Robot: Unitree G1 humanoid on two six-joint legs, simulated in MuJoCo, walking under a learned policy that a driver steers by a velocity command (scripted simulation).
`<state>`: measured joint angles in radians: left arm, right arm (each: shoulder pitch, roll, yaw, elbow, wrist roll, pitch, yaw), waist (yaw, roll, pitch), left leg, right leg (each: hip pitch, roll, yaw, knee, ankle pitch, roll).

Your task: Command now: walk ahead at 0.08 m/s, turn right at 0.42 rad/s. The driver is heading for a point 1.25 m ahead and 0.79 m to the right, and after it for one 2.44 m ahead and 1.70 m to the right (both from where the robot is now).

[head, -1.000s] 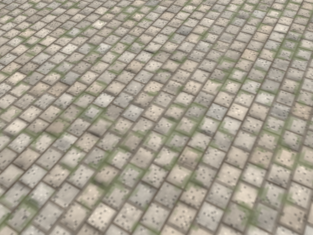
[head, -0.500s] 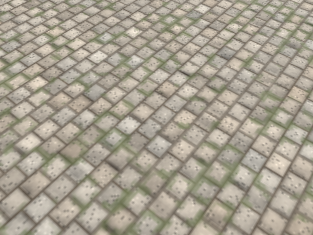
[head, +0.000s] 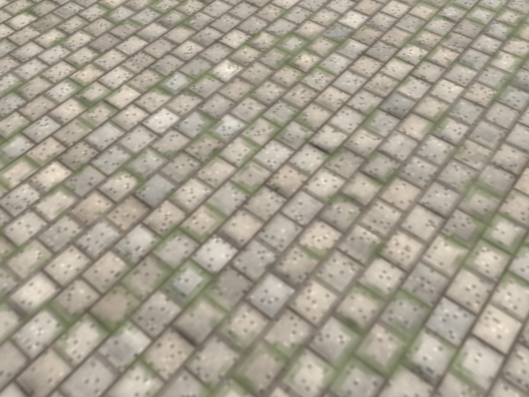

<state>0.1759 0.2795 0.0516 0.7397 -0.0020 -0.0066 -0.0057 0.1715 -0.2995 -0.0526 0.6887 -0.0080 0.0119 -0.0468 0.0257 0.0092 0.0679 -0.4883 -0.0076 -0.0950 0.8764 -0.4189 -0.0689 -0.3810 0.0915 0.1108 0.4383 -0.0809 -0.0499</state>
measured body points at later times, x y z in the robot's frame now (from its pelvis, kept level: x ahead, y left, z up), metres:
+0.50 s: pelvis +0.03 +0.03 +0.01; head +0.07 +0.03 +0.45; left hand +0.26 +0.26 -0.10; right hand +0.09 -0.28 -0.09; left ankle +0.08 +0.15 -0.74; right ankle -0.01 -0.10 -0.69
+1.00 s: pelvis +0.02 +0.00 +0.00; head +0.05 -0.03 +0.45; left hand +0.32 +0.15 -0.08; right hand +0.01 -0.33 -0.09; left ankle +0.12 +0.11 -0.71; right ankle -0.01 -0.09 -0.74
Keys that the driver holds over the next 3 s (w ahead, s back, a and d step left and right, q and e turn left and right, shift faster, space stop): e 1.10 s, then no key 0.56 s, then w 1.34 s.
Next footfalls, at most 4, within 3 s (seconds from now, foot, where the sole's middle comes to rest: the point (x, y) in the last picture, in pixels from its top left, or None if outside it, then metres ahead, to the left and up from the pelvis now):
0.16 left None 0.11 0.14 -0.77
0.58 right None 0.02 -0.11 -0.77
1.06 left None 0.15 0.07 -0.77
1.42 right None -0.05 -0.11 -0.77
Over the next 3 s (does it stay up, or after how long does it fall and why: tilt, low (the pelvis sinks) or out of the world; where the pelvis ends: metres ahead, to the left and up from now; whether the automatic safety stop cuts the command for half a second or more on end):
stays up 0.50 -0.39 -0.01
